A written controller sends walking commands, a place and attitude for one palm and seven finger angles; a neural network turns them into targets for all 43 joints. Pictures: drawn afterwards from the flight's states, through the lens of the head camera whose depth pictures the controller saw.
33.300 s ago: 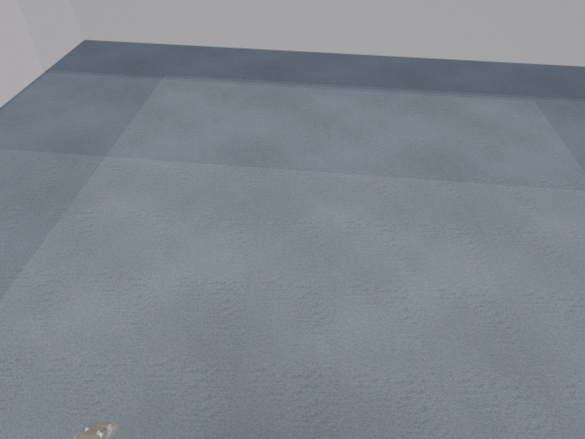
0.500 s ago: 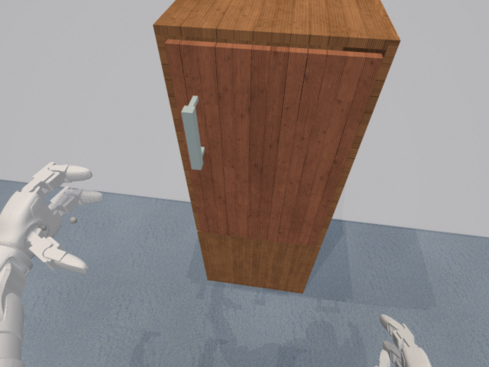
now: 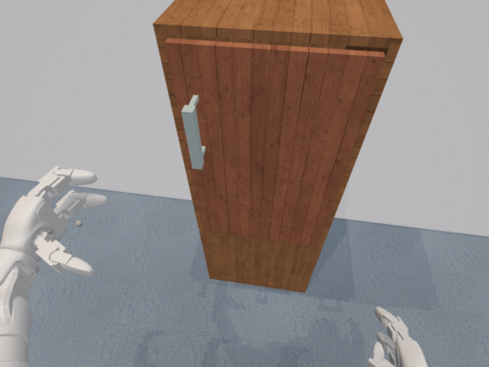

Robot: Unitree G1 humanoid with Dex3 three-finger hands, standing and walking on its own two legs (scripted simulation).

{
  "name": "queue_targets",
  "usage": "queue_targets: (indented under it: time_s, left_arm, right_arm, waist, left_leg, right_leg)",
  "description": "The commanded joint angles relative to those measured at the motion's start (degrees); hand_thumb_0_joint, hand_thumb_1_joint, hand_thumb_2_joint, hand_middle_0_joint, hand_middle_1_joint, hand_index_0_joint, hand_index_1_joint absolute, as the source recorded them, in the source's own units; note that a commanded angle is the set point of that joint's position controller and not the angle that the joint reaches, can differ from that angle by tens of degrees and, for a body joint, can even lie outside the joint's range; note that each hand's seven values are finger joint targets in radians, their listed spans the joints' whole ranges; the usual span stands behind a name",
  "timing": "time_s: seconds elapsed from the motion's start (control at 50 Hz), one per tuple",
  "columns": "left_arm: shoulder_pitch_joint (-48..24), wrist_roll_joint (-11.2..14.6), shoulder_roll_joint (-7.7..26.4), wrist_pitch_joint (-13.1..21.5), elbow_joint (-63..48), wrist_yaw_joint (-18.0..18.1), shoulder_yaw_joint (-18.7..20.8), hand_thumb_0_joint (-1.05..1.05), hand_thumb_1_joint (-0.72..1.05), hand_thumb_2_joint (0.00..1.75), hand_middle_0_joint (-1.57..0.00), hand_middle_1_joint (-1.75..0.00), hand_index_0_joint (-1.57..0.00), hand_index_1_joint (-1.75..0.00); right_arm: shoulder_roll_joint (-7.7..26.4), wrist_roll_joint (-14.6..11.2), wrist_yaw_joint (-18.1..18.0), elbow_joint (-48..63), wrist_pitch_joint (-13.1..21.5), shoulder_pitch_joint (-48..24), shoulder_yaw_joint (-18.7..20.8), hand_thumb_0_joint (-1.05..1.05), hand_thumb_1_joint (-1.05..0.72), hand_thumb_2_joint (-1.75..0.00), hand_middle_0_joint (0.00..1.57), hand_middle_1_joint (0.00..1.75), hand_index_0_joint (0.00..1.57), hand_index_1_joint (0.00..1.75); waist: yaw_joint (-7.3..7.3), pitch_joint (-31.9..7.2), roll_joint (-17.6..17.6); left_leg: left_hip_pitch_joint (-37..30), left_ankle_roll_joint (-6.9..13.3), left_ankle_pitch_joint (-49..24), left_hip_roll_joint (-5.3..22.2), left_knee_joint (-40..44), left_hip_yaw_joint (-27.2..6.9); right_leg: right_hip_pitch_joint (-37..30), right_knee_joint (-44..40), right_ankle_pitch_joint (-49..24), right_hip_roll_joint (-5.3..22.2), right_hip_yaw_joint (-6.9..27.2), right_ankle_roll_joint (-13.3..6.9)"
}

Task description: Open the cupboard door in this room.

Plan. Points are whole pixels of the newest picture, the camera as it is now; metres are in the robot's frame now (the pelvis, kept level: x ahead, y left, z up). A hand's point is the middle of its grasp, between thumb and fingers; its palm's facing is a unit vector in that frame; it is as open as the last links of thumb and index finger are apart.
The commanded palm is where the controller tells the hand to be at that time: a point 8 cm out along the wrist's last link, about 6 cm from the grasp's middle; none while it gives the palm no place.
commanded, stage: move the hooked fingers beside the handle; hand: left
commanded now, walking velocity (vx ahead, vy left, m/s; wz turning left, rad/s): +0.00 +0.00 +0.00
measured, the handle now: (196, 133) +0.53 +0.14 +0.09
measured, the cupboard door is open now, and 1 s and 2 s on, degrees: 0 0 0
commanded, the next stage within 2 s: none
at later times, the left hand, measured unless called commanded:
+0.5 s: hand (112, 190) +0.36 +0.25 +0.11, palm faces -0.09 -1.00 -0.01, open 14.0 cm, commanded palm +0.33 +0.30 +0.11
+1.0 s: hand (143, 163) +0.43 +0.22 +0.10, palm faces -0.09 -1.00 +0.00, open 14.0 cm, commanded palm +0.41 +0.27 +0.10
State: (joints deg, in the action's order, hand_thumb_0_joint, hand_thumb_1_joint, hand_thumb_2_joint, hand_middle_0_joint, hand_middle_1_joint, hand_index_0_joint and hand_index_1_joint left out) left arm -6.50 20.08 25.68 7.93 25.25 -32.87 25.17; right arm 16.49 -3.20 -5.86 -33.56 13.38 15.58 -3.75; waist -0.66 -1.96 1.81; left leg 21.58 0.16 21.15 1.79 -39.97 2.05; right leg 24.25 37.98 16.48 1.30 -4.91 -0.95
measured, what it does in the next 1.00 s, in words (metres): stands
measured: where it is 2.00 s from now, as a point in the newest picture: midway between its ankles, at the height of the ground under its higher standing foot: outside the picture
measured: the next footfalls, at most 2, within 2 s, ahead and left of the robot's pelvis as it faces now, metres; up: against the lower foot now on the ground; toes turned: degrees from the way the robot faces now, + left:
none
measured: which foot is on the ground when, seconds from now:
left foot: down 0.00-1.00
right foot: down 0.00-1.00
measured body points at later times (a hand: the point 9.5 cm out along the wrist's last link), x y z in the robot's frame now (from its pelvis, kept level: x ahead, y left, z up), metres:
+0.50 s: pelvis +0.00 +0.01 +0.00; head +0.04 +0.00 +0.45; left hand +0.36 +0.30 +0.11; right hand +0.12 -0.25 -0.09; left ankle +0.00 +0.12 -0.72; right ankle +0.03 -0.11 -0.72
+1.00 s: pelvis +0.01 +0.01 +0.00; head +0.06 +0.01 +0.44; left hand +0.42 +0.27 +0.10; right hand +0.09 -0.26 -0.11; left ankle +0.00 +0.12 -0.72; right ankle +0.03 -0.11 -0.72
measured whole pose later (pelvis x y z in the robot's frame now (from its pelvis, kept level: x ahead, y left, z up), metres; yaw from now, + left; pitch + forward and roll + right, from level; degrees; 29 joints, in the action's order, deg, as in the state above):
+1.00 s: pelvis +0.01 +0.01 +0.00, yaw -1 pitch +9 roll +0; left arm -34.1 12.8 25.7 13.9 50.6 -25.4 20.7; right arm 16.7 -2.4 -4.0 -35.2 4.8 19.1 -2.9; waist 3.7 -2.9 0.5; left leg 28.7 0.6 21.9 1.8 -41.6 3.3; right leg 32.0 39.8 16.7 1.3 -3.5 -0.5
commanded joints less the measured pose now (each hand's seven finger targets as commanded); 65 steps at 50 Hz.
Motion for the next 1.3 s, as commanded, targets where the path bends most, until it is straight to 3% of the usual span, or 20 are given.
queue_targets:
  time_s: [0.0, 0.18, 0.22, 0.3, 0.36, 0.42, 0.5, 0.54, 0.6, 0.62, 0.7, 0.74, 0.78, 0.82, 0.9, 0.94, 1.02, 1.12, 1.22, 1.28]
  left_arm:
    - [-20.21, 1.54, 15.79, 4.23, -11.63, 0.38, 3.74, 0.00, -0.50, 0.30, -0.30, -1.20, -0.30, -1.20]
    - [-26.08, -0.03, 18.37, 4.95, -4.48, 0.85, 4.12, 0.00, -0.50, 0.30, -0.30, -1.20, -0.30, -1.20]
    - [-27.98, -0.21, 16.91, 5.17, -4.32, 0.89, 2.59, 0.00, -0.50, 0.30, -0.30, -1.20, -0.30, -1.20]
    - [-28.59, -0.54, 18.43, 5.39, -1.68, 1.62, 3.89, 0.00, -0.50, 0.30, -0.30, -1.20, -0.30, -1.20]
    - [-30.46, -1.01, 15.02, 5.71, -2.57, 2.35, 0.63, 0.00, -0.50, 0.30, -0.30, -1.20, -0.30, -1.20]
    - [-29.98, -1.20, 15.87, 5.83, -2.33, 3.38, 1.83, 0.00, -0.50, 0.30, -0.30, -1.20, -0.30, -1.20]
    - [-31.22, -1.94, 17.32, 5.61, 0.97, 4.65, 3.07, 0.00, -0.50, 0.30, -0.30, -1.20, -0.30, -1.20]
    - [-36.75, -2.70, 15.24, 6.32, -0.31, 5.24, 0.32, 0.00, -0.50, 0.30, -0.30, -1.20, -0.30, -1.20]
    - [-38.37, -3.12, 16.51, 7.35, 0.83, 5.67, 1.01, 0.00, -0.50, 0.30, -0.30, -1.20, -0.30, -1.20]
    - [-40.03, -3.22, 13.74, 7.66, 0.82, 5.56, -1.73, 0.00, -0.50, 0.30, -0.30, -1.20, -0.30, -1.20]
    - [-39.74, -3.67, 15.23, 7.40, 6.22, 6.25, 0.05, 0.00, -0.50, 0.30, -0.30, -1.20, -0.30, -1.20]
    - [-43.16, -4.36, 14.26, 7.04, 9.18, 6.56, -1.54, 0.00, -0.50, 0.30, -0.30, -1.20, -0.30, -1.20]
    - [-46.46, -5.15, 15.90, 7.70, 10.88, 7.07, -1.15, 0.00, -0.50, 0.30, -0.30, -1.20, -0.30, -1.20]
    - [-48.66, -5.72, 14.29, 8.68, 9.80, 7.34, -2.90, 0.00, -0.50, 0.30, -0.30, -1.20, -0.30, -1.20]
    - [-48.78, -5.46, 15.95, 10.00, 12.23, 7.78, -0.84, 0.00, -0.50, 0.30, -0.30, -1.20, -0.30, -1.20]
    - [-50.35, -5.85, 16.95, 9.98, 14.70, 7.92, -0.45, 0.00, -0.50, 0.30, -0.30, -1.20, -0.30, -1.20]
    - [-50.84, -6.60, 17.30, 10.45, 16.02, 7.96, -0.40, 0.00, -0.50, 0.30, -0.30, -1.20, -0.30, -1.20]
    - [-56.27, -6.47, 15.86, 11.55, 17.39, 7.98, -2.15, 0.00, -0.50, 0.30, -0.30, -1.20, -0.30, -1.20]
    - [-60.01, -7.81, 17.39, 11.95, 22.26, 8.50, -2.05, 0.00, -0.50, 0.30, -0.30, -1.20, -0.30, -1.20]
    - [-63.44, -8.29, 20.83, 12.65, 24.24, 8.96, -0.09, 0.00, -0.50, 0.30, -0.30, -1.20, -0.30, -1.20]
  right_arm:
    - [7.93, -0.28, -1.13, 7.90, 3.08, -3.16, 3.81, 0.00, -0.90, -0.90, 0.20, 0.30, 0.20, 0.30]
    - [8.55, -0.14, -1.23, 7.01, 1.70, -1.58, 3.87, 0.00, -0.90, -0.90, 0.20, 0.30, 0.20, 0.30]
    - [8.21, -0.23, -1.07, 7.13, 1.46, -1.51, 3.85, 0.00, -0.90, -0.90, 0.20, 0.30, 0.20, 0.30]
    - [8.56, -0.10, -0.66, 7.43, 0.68, -0.48, 4.02, 0.00, -0.90, -0.90, 0.20, 0.30, 0.20, 0.30]
    - [8.17, -0.27, -0.42, 7.47, 0.33, -0.18, 4.17, 0.00, -0.90, -0.90, 0.20, 0.30, 0.20, 0.30]
    - [8.42, -0.02, -0.04, 7.43, -0.27, 0.72, 4.30, 0.00, -0.90, -0.90, 0.20, 0.30, 0.20, 0.30]
    - [8.73, 0.08, 0.17, 6.94, -1.54, 1.54, 4.25, 0.00, -0.90, -0.90, 0.20, 0.30, 0.20, 0.30]
    - [8.27, 0.03, 0.12, 6.67, -1.79, 1.64, 4.32, 0.00, -0.90, -0.90, 0.20, 0.30, 0.20, 0.30]
    - [8.45, 0.27, 0.08, 6.26, -2.43, 2.61, 4.35, 0.00, -0.90, -0.90, 0.20, 0.30, 0.20, 0.30]
    - [8.13, 0.11, 0.08, 6.14, -2.55, 2.48, 4.30, 0.00, -0.90, -0.90, 0.20, 0.30, 0.20, 0.30]
    - [8.54, 0.35, 0.28, 5.43, -3.48, 3.61, 4.38, 0.00, -0.90, -0.90, 0.20, 0.30, 0.20, 0.30]
    - [8.59, 0.22, 0.34, 4.98, -4.14, 3.82, 4.30, 0.00, -0.90, -0.90, 0.20, 0.30, 0.20, 0.30]
    - [8.86, 0.38, 0.49, 4.79, -4.75, 4.45, 4.25, 0.00, -0.90, -0.90, 0.20, 0.30, 0.20, 0.30]
    - [8.46, 0.41, 0.75, 5.05, -5.08, 4.60, 4.31, 0.00, -0.90, -0.90, 0.20, 0.30, 0.20, 0.30]
    - [8.72, 0.65, 1.03, 4.50, -6.00, 6.14, 4.66, 0.00, -0.90, -0.90, 0.20, 0.30, 0.20, 0.30]
    - [8.80, 0.58, 1.09, 4.12, -6.60, 6.00, 4.45, 0.00, -0.90, -0.90, 0.20, 0.30, 0.20, 0.30]
    - [8.78, 0.70, 1.42, 4.44, -7.61, 6.93, 4.80, 0.00, -0.90, -0.90, 0.20, 0.30, 0.20, 0.30]
    - [8.92, 0.72, 1.51, 3.41, -8.49, 8.06, 5.00, 0.00, -0.90, -0.90, 0.20, 0.30, 0.20, 0.30]
    - [9.16, 0.91, 1.59, 2.46, -9.40, 9.22, 4.74, 0.00, -0.90, -0.90, 0.20, 0.30, 0.20, 0.30]
    - [9.72, 1.15, 1.50, 1.73, -9.92, 10.30, 4.79, 0.00, -0.90, -0.90, 0.20, 0.30, 0.20, 0.30]
  waist:
    - [1.24, -11.36, 1.76]
    - [1.29, -13.01, 1.56]
    - [1.69, -14.33, 3.96]
    - [1.11, -14.91, 1.93]
    - [1.86, -15.89, 4.48]
    - [1.40, -17.19, 2.07]
    - [1.69, -14.87, -0.34]
    - [2.69, -15.87, 3.47]
    - [2.66, -17.77, 2.04]
    - [3.47, -17.80, 2.84]
    - [2.78, -17.85, 0.85]
    - [4.01, -15.52, -0.31]
    - [3.86, -15.60, 0.22]
    - [4.12, -18.83, 3.20]
    - [3.86, -22.14, -0.17]
    - [4.20, -19.85, 1.08]
    - [4.02, -21.77, 1.37]
    - [5.72, -21.59, 1.17]
    - [6.45, -21.12, 1.96]
    - [7.17, -21.90, 0.11]
  left_leg:
    - [-1.23, 1.16, -10.08, -2.05, 6.21, -2.15]
    - [0.00, 0.87, -11.28, -1.96, 5.53, -2.37]
    - [-0.85, 0.87, -11.99, -2.02, 5.52, -2.18]
    - [0.51, 0.81, -12.27, -1.97, 5.67, -2.47]
    - [-1.37, 0.75, -13.18, -1.87, 5.72, -2.36]
    - [-1.14, 0.69, -14.88, -1.73, 5.96, -2.61]
    - [1.50, 0.83, -14.07, -1.63, 6.26, -2.27]
    - [-0.31, 0.70, -12.60, -1.61, 6.32, -2.27]
    - [-0.95, 0.80, -14.58, -1.51, 5.89, -2.50]
    - [-1.80, 0.77, -14.53, -1.48, 5.88, -2.43]
    - [-0.13, 0.76, -15.20, -1.47, 5.55, -2.37]
    - [1.66, 0.85, -12.53, -1.52, 5.51, -2.09]
    - [1.87, 0.86, -12.61, -1.49, 5.25, -2.48]
    - [0.31, 0.77, -14.51, -1.61, 4.69, -2.22]
    - [0.49, 0.90, -17.99, -1.34, 3.67, -2.14]
    - [2.89, 0.89, -15.34, -1.53, 3.84, -1.74]
    - [2.89, 1.15, -17.20, -1.53, 3.17, -1.25]
    - [2.56, 1.21, -16.33, -1.35, 2.67, -1.47]
    - [4.98, 1.28, -13.97, -1.52, 2.29, -1.44]
    - [6.38, 1.60, -13.34, -1.40, 1.42, -1.60]
  right_leg:
    - [-6.86, -5.52, -6.58, -1.18, 3.67, -0.09]
    - [-6.86, -4.27, -7.92, -1.05, 3.50, -0.50]
    - [-6.24, -3.95, -9.15, -1.07, 3.35, -0.52]
    - [-6.73, -3.48, -9.41, -1.25, 3.21, -0.60]
    - [-5.15, -3.37, -10.25, -1.34, 2.86, -0.60]
    - [-6.44, -2.99, -12.00, -1.49, 2.62, -0.60]
    - [-6.69, -3.12, -12.14, -1.47, 2.83, -0.45]
    - [-4.59, -3.31, -10.25, -1.37, 2.81, -0.44]
    - [-5.98, -2.85, -12.26, -1.61, 2.91, -0.61]
    - [-4.77, -2.94, -12.13, -1.64, 2.83, -0.53]
    - [-5.74, -2.50, -13.48, -1.57, 2.92, -0.62]
    - [-3.71, -2.91, -11.55, -1.40, 2.94, -0.27]
    - [-3.70, -2.44, -11.07, -1.40, 3.00, -0.66]
    - [-3.69, -1.82, -12.87, -1.38, 3.14, -0.65]
    - [-6.12, -0.97, -17.09, -1.64, 3.35, -0.47]
    - [-5.43, -1.22, -15.67, -1.41, 3.71, -0.34]
    - [-6.18, -0.73, -17.90, -1.47, 4.03, -0.30]
    - [-3.83, -0.81, -16.82, -1.82, 3.88, -0.19]
    - [-2.89, -0.51, -15.09, -1.71, 4.18, -0.13]
    - [-3.16, -0.18, -14.84, -1.74, 4.62, -0.04]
